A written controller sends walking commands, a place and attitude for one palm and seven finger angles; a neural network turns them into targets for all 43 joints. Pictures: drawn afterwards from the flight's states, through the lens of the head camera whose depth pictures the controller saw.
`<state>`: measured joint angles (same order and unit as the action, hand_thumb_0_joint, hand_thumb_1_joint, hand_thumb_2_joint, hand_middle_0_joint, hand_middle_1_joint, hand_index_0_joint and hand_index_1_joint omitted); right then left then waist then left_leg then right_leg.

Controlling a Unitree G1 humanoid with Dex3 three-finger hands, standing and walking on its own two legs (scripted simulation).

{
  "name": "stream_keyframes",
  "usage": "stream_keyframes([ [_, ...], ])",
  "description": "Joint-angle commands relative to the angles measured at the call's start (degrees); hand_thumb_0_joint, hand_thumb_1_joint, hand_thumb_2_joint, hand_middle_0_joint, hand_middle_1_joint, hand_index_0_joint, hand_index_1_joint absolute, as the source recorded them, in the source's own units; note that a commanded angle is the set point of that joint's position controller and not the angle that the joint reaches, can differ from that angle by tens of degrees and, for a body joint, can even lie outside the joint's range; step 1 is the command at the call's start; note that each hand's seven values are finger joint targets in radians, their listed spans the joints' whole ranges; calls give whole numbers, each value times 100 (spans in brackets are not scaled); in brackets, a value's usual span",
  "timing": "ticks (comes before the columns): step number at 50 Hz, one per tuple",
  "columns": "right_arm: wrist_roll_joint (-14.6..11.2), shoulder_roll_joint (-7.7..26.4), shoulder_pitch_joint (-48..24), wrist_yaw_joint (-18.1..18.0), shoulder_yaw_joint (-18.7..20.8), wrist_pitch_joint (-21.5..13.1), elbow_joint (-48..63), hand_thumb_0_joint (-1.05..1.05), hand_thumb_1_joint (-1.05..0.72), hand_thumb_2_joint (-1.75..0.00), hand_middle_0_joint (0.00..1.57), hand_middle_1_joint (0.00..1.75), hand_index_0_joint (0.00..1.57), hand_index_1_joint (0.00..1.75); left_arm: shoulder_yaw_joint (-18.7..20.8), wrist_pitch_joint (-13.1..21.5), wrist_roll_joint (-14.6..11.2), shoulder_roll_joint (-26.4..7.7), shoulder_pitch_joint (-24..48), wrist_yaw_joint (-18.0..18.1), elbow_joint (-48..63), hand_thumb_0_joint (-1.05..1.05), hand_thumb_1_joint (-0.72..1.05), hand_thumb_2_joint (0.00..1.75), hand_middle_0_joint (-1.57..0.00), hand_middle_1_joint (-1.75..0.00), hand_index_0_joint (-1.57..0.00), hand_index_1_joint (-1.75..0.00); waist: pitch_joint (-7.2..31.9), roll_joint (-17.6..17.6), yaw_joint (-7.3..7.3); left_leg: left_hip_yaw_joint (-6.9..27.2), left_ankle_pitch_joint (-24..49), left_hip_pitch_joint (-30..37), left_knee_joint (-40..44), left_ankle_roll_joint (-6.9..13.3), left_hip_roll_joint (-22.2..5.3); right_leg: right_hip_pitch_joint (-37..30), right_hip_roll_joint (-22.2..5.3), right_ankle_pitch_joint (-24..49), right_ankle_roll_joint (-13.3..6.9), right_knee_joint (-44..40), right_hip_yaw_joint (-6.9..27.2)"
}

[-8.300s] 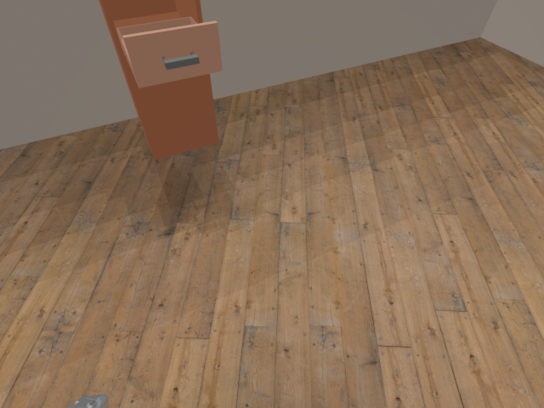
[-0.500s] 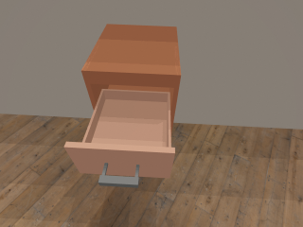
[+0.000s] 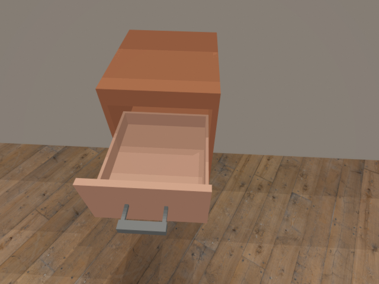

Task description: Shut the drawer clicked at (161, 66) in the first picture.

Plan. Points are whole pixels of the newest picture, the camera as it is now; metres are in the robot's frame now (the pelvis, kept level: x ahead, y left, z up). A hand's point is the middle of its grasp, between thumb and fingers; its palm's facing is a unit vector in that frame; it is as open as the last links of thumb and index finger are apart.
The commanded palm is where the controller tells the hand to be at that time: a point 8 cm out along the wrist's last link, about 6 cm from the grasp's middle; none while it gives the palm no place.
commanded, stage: look again from close up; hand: left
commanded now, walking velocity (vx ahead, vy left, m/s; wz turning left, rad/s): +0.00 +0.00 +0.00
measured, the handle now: (144, 218) +0.29 +0.14 -0.09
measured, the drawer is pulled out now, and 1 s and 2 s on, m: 0.30 0.30 0.30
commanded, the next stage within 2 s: raise the hand and make a fist in 0.34 s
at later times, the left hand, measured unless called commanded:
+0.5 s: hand out of the picture +0.03 +0.17 -0.16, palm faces +0.14 -0.97 -0.21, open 7.2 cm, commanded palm +0.09 +0.21 -0.07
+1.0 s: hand out of the picture +0.11 +0.15 -0.04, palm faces +0.10 -1.00 +0.00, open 5.2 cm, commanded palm +0.09 +0.19 -0.04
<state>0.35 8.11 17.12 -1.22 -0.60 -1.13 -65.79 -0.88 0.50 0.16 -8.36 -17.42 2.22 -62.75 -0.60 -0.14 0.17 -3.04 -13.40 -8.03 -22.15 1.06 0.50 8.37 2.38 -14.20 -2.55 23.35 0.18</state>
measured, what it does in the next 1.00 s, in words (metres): lowers itself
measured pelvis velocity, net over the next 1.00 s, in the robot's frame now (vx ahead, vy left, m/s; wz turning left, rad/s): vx -0.05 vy -0.01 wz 0.08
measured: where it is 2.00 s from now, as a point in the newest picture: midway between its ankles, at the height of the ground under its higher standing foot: outside the picture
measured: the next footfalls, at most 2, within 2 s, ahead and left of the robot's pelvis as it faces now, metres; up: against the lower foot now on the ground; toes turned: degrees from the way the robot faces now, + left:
none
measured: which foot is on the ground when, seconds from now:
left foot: down 0.00-1.00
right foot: down 0.00-1.00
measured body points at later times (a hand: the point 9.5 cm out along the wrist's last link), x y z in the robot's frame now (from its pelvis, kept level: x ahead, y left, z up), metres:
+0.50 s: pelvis +0.00 -0.01 +0.00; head +0.01 -0.01 +0.45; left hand +0.02 +0.23 -0.14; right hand +0.00 -0.22 -0.16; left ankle -0.02 +0.11 -0.74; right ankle -0.02 -0.09 -0.74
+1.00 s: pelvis -0.05 -0.01 -0.10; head -0.01 +0.00 +0.35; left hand +0.10 +0.20 -0.04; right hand +0.23 -0.19 -0.13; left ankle -0.02 +0.11 -0.74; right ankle -0.02 -0.09 -0.74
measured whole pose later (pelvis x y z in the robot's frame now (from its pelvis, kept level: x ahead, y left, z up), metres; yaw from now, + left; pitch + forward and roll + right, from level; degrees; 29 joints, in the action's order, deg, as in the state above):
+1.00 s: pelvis -0.05 -0.01 -0.10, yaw +4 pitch +13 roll -2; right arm -0.5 12.6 6.7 0.1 0.1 -11.5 -23.7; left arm -2.1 28.3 -10.0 -8.9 -35.5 -8.7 9.0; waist 9.2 -0.8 -2.9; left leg 2.1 -30.2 -52.2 -69.5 0.7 0.7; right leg 49.1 1.1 -31.6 -3.7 67.6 -6.6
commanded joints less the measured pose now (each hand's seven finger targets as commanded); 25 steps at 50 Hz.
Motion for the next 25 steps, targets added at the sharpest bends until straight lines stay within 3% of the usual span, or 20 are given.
stream_keyframes([
  [1,-2,538,318,-59,79,-87,142,0,-90,-90,20,30,20,30,80,116,20,-575,-329,23,207,0,90,90,-20,-30,-20,-30,-361,65,-9,588,620,-31,338,130,-614,400,-758,907,-40,-501,666],
  [4,-2,517,358,-62,77,-96,128,0,-90,-90,20,30,20,30,82,132,20,-573,-372,30,199,0,90,90,-20,-30,-20,-30,-230,90,-6,574,740,38,291,127,-616,319,-775,1091,-45,-486,671],
  [11,-4,513,356,-72,74,-94,97,0,-90,-90,20,30,20,30,74,123,15,-568,-367,31,194,0,90,90,-20,-30,-20,-30,-329,-29,-2,560,733,15,291,116,-634,381,-754,1076,-53,-490,676],
  [19,-6,489,404,-73,79,-106,85,0,-90,-90,20,30,20,30,82,141,19,-557,-408,38,186,0,90,90,-20,-30,-20,-30,-232,116,3,547,743,37,271,114,-626,289,-763,1185,-45,-505,689],
  [21,-7,484,382,-74,76,-103,82,0,-90,-90,20,30,20,30,74,131,14,-558,-400,35,196,0,90,90,-20,-30,-20,-30,-368,-2,-10,567,710,-28,291,118,-619,361,-748,1090,-48,-523,700],
  [22,-32,644,-340,-33,93,-115,552,0,-90,-90,20,30,20,30,142,276,113,-698,-791,241,-61,0,90,90,-20,-30,-20,-30,-732,85,-229,235,556,-812,-987,-120,-597,358,-1188,3417,322,-360,903],
  [23,-314,1745,-182,-296,225,-918,2671,0,-90,-90,20,30,20,30,517,1482,-1229,-1794,3291,77,8571,0,90,90,-22,-32,-22,-32,2182,-898,538,347,1218,834,-104,102,15,-231,-652,2361,125,127,496],
  [24,-189,1205,-733,-478,132,-1406,2392,0,-90,-90,20,30,20,30,620,1246,-729,-1420,1101,340,7295,0,90,90,-24,-34,-24,-34,2225,-1683,-92,173,1876,1004,-180,140,-130,-119,-292,1339,-63,399,206],
  [25,-260,1092,-649,-393,213,-1631,2381,0,-90,-90,20,30,20,30,-136,500,-842,-297,-495,524,6253,0,90,90,-26,-37,-26,-37,1441,-1338,127,361,1929,370,-252,-12,-247,468,-296,690,28,411,-211],
])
